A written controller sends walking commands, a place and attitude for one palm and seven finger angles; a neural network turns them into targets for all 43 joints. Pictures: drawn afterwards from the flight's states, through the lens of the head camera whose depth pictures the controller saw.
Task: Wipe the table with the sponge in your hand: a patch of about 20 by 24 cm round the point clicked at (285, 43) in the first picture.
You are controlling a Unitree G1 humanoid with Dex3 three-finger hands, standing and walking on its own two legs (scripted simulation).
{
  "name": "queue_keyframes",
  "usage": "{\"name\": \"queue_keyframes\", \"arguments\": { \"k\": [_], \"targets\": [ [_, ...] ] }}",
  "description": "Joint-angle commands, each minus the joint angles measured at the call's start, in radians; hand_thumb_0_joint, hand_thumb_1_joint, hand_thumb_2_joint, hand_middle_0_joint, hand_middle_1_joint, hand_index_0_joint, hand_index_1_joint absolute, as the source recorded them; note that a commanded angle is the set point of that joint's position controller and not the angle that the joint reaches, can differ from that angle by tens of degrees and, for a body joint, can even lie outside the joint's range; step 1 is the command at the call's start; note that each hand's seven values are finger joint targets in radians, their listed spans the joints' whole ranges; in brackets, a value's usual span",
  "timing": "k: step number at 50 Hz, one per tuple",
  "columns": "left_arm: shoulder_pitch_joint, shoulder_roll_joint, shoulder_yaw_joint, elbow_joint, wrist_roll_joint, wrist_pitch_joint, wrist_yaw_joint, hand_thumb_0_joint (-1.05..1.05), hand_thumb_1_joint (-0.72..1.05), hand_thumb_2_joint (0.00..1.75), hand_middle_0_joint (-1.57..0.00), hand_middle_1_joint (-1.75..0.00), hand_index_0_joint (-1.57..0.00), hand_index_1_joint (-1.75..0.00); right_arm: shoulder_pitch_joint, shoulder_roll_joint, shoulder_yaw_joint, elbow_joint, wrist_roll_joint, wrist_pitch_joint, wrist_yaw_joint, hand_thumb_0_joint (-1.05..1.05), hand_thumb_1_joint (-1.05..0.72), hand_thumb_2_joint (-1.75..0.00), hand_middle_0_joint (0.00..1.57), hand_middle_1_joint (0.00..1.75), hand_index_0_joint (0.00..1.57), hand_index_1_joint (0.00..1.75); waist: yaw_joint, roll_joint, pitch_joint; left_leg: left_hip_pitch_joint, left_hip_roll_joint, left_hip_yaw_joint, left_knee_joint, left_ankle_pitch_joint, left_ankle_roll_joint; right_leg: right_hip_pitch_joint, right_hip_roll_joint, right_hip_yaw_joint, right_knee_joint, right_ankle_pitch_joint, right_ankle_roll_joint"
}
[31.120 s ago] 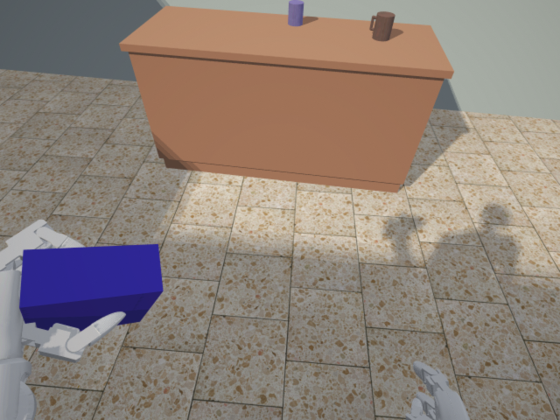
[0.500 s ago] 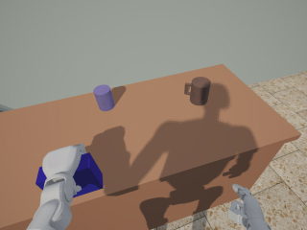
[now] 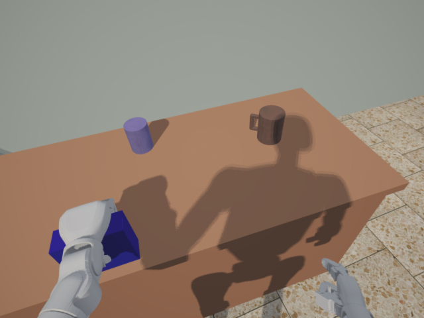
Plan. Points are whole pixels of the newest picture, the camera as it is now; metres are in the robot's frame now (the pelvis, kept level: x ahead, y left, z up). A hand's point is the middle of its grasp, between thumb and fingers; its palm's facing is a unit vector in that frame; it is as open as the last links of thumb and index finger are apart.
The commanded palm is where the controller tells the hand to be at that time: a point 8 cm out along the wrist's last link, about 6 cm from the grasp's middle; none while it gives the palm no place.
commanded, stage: wipe forward along the first lane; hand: left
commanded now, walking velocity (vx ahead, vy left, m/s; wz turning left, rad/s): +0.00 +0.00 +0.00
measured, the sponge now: (102, 250) +0.24 +0.28 -0.03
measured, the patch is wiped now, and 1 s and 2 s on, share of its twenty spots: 0.10 0.35 0.45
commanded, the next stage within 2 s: slide across to the middle lane in 1.52 s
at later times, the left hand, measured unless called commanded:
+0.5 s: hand (98, 212) +0.30 +0.31 +0.01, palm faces -0.11 -0.03 -0.99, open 9.4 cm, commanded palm +0.29 +0.30 +0.04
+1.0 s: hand (95, 195) +0.34 +0.34 +0.01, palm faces -0.12 -0.01 -0.99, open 9.4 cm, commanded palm +0.33 +0.33 +0.04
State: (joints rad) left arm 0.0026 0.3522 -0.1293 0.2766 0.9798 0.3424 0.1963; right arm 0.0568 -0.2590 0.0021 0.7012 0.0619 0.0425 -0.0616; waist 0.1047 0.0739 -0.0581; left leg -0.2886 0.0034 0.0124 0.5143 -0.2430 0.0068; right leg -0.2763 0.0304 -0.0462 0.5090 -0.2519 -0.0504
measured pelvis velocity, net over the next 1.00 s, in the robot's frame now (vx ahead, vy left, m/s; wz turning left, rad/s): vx -0.01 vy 0.00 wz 0.01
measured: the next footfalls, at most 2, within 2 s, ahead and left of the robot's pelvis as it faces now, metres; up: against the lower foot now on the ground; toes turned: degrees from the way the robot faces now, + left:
none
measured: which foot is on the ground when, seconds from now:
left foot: down 0.00-1.00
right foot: down 0.00-1.00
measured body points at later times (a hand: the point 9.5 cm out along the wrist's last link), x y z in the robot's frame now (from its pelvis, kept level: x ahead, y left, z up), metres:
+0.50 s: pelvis -0.01 +0.00 -0.01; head +0.01 -0.03 +0.44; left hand +0.30 +0.31 +0.06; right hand +0.15 -0.26 -0.13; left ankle +0.02 +0.12 -0.74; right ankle +0.01 -0.09 -0.74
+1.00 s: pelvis -0.01 +0.00 -0.02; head +0.02 -0.01 +0.43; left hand +0.35 +0.33 +0.07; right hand +0.12 -0.26 -0.14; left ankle +0.02 +0.12 -0.74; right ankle +0.01 -0.09 -0.74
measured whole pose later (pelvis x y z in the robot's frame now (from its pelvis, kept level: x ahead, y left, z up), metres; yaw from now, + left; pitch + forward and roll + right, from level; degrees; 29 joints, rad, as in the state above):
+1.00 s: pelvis -0.01 +0.00 -0.02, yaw +0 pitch +10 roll -1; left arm -0.51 0.50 0.00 0.90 1.01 0.17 0.24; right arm 0.19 -0.28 0.00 0.71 0.09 0.08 -0.07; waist 0.01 0.05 -0.11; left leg -0.57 0.01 -0.01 0.67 -0.27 0.01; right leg -0.54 0.04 -0.07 0.62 -0.27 -0.05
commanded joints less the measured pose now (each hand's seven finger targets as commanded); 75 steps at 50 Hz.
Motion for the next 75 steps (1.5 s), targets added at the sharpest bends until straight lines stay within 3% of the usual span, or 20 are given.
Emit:
{"name": "queue_keyframes", "arguments": {
  "k": [1, 23, 24, 27, 29, 30, 34, 36, 39, 43, 44, 47, 49, 52, 54, 58, 59, 64, 66, 75],
  "targets": [
    [-0.243, 0.206, 0.111, -0.082, 0.011, -0.007, 0.034, 0.00, 0.10, 1.30, -1.20, -1.60, -1.20, -1.60, -0.160, -0.112, -0.041, -0.150, 0.007, -0.050, -0.017, 0.00, -0.90, -0.90, 0.20, 0.30, 0.20, 0.30, -0.017, -0.087, -0.148, 0.050, -0.045, -0.050, -0.043, 0.104, 0.038, 0.018, -0.008, 0.108, -0.104, 0.117, -0.014],
    [-0.447, 0.248, 0.132, 0.291, 0.018, -0.103, 0.053, 0.00, 0.10, 1.30, -1.20, -1.60, -1.20, -1.60, -0.006, -0.145, -0.064, -0.117, 0.022, -0.027, -0.015, 0.00, -0.90, -0.90, 0.20, 0.30, 0.20, 0.30, -0.071, -0.166, -0.205, -0.115, -0.036, -0.032, 0.038, 0.048, 0.047, -0.065, -0.016, 0.096, -0.046, 0.124, 0.006],
    [-0.452, 0.291, 0.169, 0.298, 0.019, -0.102, 0.059, 0.00, 0.10, 1.30, -1.20, -1.60, -1.20, -1.60, -0.001, -0.154, -0.067, -0.109, 0.021, -0.023, -0.014, 0.00, -0.90, -0.90, 0.20, 0.30, 0.20, 0.30, -0.068, -0.148, -0.203, -0.121, -0.037, -0.037, 0.036, 0.041, 0.044, -0.068, -0.012, 0.105, -0.044, 0.111, 0.002],
    [-0.489, 0.241, 0.116, 0.325, 0.022, -0.103, 0.064, 0.00, 0.10, 1.30, -1.20, -1.60, -1.20, -1.60, 0.006, -0.145, -0.065, -0.114, 0.024, -0.023, -0.012, 0.00, -0.90, -0.90, 0.20, 0.30, 0.20, 0.30, -0.083, -0.151, -0.190, -0.131, -0.033, -0.033, 0.042, 0.014, 0.047, -0.103, -0.015, 0.087, -0.044, 0.066, 0.007],
    [-0.523, 0.316, 0.172, 0.364, 0.030, -0.100, 0.073, 0.00, 0.10, 1.30, -1.20, -1.60, -1.20, -1.60, 0.019, -0.158, -0.065, -0.100, 0.024, -0.016, -0.014, 0.00, -0.90, -0.90, 0.20, 0.30, 0.20, 0.30, -0.084, -0.154, -0.178, -0.151, -0.033, -0.038, 0.043, -0.005, 0.045, -0.117, -0.012, 0.093, -0.044, 0.034, 0.005],
    [-0.552, 0.263, 0.118, 0.358, 0.027, -0.106, 0.070, 0.00, 0.10, 1.30, -1.20, -1.60, -1.20, -1.60, 0.021, -0.149, -0.063, -0.110, 0.025, -0.016, -0.015, 0.00, -0.90, -0.90, 0.20, 0.30, 0.20, 0.30, -0.094, -0.130, -0.182, -0.154, -0.034, -0.032, 0.044, -0.013, 0.047, -0.123, -0.015, 0.078, -0.039, 0.027, 0.009],
    [-0.595, 0.326, 0.163, 0.423, 0.040, -0.112, 0.076, 0.00, 0.10, 1.30, -1.20, -1.60, -1.20, -1.60, 0.045, -0.159, -0.065, -0.097, 0.025, -0.011, -0.014, 0.00, -0.90, -0.90, 0.20, 0.30, 0.20, 0.30, -0.093, -0.146, -0.206, -0.168, -0.032, -0.037, 0.058, -0.022, 0.046, -0.136, -0.012, 0.087, -0.033, 0.010, 0.007],
    [-0.602, 0.275, 0.120, 0.435, 0.037, -0.119, 0.074, 0.00, 0.10, 1.30, -1.20, -1.60, -1.20, -1.60, 0.051, -0.147, -0.063, -0.107, 0.026, -0.010, -0.013, 0.00, -0.90, -0.90, 0.20, 0.30, 0.20, 0.30, -0.099, -0.125, -0.214, -0.165, -0.031, -0.032, 0.062, -0.013, 0.048, -0.142, -0.016, 0.071, -0.028, 0.025, 0.009],
    [-0.618, 0.373, 0.198, 0.471, 0.038, -0.126, 0.079, 0.00, 0.10, 1.30, -1.20, -1.60, -1.20, -1.60, 0.064, -0.161, -0.065, -0.096, 0.023, -0.002, -0.015, 0.00, -0.90, -0.90, 0.20, 0.30, 0.20, 0.30, -0.092, -0.137, -0.231, -0.189, -0.030, -0.032, 0.069, -0.012, 0.047, -0.121, -0.015, 0.088, -0.026, 0.036, 0.009],
    [-0.662, 0.351, 0.156, 0.510, 0.048, -0.137, 0.072, 0.00, 0.10, 1.30, -1.20, -1.60, -1.20, -1.60, 0.078, -0.155, -0.058, -0.105, 0.024, 0.001, -0.012, 0.00, -0.90, -0.90, 0.20, 0.30, 0.20, 0.30, -0.103, -0.117, -0.222, -0.204, -0.030, -0.029, 0.071, -0.017, 0.049, -0.136, -0.019, 0.078, -0.024, 0.032, 0.012],
    [-0.679, 0.408, 0.204, 0.517, 0.052, -0.139, 0.076, 0.00, 0.10, 1.30, -1.20, -1.60, -1.20, -1.60, 0.082, -0.163, -0.061, -0.095, 0.023, 0.004, -0.014, 0.00, -0.90, -0.90, 0.20, 0.30, 0.20, 0.30, -0.102, -0.114, -0.224, -0.204, -0.030, -0.032, 0.073, -0.022, 0.050, -0.136, -0.015, 0.086, -0.028, 0.021, 0.010],
    [-0.749, 0.409, 0.174, 0.573, 0.061, -0.144, 0.070, 0.00, 0.10, 1.30, -1.20, -1.60, -1.20, -1.60, 0.099, -0.163, -0.056, -0.094, 0.025, 0.003, -0.016, 0.00, -0.90, -0.90, 0.20, 0.30, 0.20, 0.30, -0.124, -0.133, -0.195, -0.228, -0.027, -0.031, 0.072, -0.055, 0.052, -0.166, -0.018, 0.076, -0.034, -0.027, 0.016],
    [-0.796, 0.445, 0.197, 0.575, 0.070, -0.155, 0.072, 0.00, 0.10, 1.30, -1.20, -1.60, -1.20, -1.60, 0.109, -0.168, -0.058, -0.087, 0.024, 0.003, -0.017, 0.00, -0.90, -0.90, 0.20, 0.30, 0.20, 0.30, -0.122, -0.079, -0.217, -0.212, -0.025, -0.036, 0.071, -0.052, 0.050, -0.181, -0.013, 0.076, -0.026, -0.032, 0.009],
    [-0.806, 0.364, 0.128, 0.591, 0.072, -0.170, 0.067, 0.00, 0.10, 1.30, -1.20, -1.60, -1.20, -1.60, 0.130, -0.159, -0.062, -0.090, 0.023, 0.000, -0.010, 0.00, -0.90, -0.90, 0.20, 0.30, 0.20, 0.30, -0.135, -0.069, -0.254, -0.187, -0.020, -0.035, 0.085, -0.016, 0.051, -0.193, -0.012, 0.061, -0.012, 0.016, 0.008],
    [-0.787, 0.394, 0.170, 0.604, 0.068, -0.179, 0.070, 0.00, 0.10, 1.30, -1.20, -1.60, -1.20, -1.60, 0.142, -0.164, -0.065, -0.084, 0.019, 0.003, -0.008, 0.00, -0.90, -0.90, 0.20, 0.30, 0.20, 0.30, -0.121, -0.078, -0.292, -0.190, -0.018, -0.043, 0.089, 0.018, 0.049, -0.175, -0.006, 0.059, 0.001, 0.054, 0.004],
    [-0.840, 0.350, 0.122, 0.626, 0.066, -0.185, 0.081, 0.00, 0.10, 1.30, -1.20, -1.60, -1.20, -1.60, 0.159, -0.163, -0.067, -0.076, 0.020, 0.005, -0.001, 0.00, -0.90, -0.90, 0.20, 0.30, 0.20, 0.30, -0.149, -0.101, -0.267, -0.198, -0.012, -0.042, 0.094, 0.010, 0.051, -0.214, -0.005, 0.050, 0.002, 0.048, 0.009],
    [-0.850, 0.403, 0.177, 0.636, 0.063, -0.188, 0.088, 0.00, 0.10, 1.30, -1.20, -1.60, -1.20, -1.60, 0.163, -0.170, -0.070, -0.065, 0.019, 0.005, -0.002, 0.00, -0.90, -0.90, 0.20, 0.30, 0.20, 0.30, -0.141, -0.102, -0.274, -0.199, -0.008, -0.049, 0.093, 0.014, 0.051, -0.214, -0.003, 0.051, 0.004, 0.046, 0.005],
    [-0.851, 0.416, 0.186, 0.661, 0.066, -0.184, 0.097, 0.00, 0.10, 1.30, -1.20, -1.60, -1.20, -1.60, 0.180, -0.173, -0.073, -0.057, 0.016, 0.009, 0.006, 0.00, -0.90, -0.90, 0.20, 0.30, 0.20, 0.30, -0.133, -0.077, -0.314, -0.191, -0.007, -0.048, 0.099, 0.064, 0.048, -0.201, -0.001, 0.047, 0.021, 0.097, 0.002],
    [-0.862, 0.386, 0.148, 0.686, 0.072, -0.177, 0.093, 0.00, 0.10, 1.30, -1.20, -1.60, -1.20, -1.60, 0.194, -0.172, -0.072, -0.055, 0.017, 0.011, 0.012, 0.00, -0.90, -0.90, 0.20, 0.30, 0.20, 0.30, -0.148, -0.095, -0.290, -0.191, -0.006, -0.050, 0.101, 0.058, 0.050, -0.219, 0.001, 0.036, 0.017, 0.086, 0.004],
    [-0.980, 0.480, 0.176, 0.731, 0.092, -0.185, 0.083, 0.00, 0.10, 1.30, -1.20, -1.60, -1.20, -1.60, 0.234, -0.184, -0.067, -0.049, 0.013, 0.012, 0.011, 0.00, -0.90, -0.90, 0.20, 0.30, 0.20, 0.30, -0.164, -0.056, -0.310, -0.200, -0.005, -0.055, 0.105, 0.046, 0.052, -0.245, 0.006, 0.036, 0.024, 0.061, 0.002]
  ]
}}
